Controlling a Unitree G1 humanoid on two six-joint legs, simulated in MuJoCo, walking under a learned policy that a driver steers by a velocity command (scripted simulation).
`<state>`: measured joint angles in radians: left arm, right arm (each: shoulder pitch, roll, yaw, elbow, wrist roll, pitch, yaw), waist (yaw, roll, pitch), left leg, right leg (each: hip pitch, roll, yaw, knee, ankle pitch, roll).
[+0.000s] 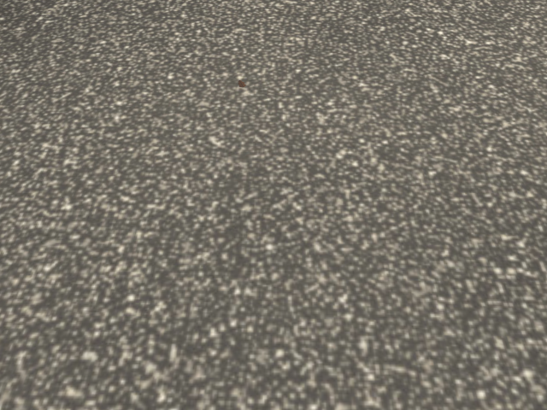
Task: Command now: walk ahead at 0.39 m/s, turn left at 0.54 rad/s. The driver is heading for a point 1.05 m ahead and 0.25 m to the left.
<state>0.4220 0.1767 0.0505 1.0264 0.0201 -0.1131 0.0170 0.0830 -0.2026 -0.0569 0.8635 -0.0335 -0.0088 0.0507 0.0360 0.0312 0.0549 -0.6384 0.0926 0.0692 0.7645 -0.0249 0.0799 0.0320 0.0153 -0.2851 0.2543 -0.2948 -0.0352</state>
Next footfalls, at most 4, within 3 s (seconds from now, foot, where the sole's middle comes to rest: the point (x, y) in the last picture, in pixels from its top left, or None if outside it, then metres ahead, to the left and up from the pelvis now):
0.12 left None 0.22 0.09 -0.78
0.80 right None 0.26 -0.08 -0.78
1.26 left None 0.23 0.14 -0.78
1.72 right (242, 350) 0.61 0.14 -0.78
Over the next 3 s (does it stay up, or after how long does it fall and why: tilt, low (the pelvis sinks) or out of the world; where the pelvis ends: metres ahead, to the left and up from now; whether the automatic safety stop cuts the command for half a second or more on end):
stays up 0.53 0.15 0.00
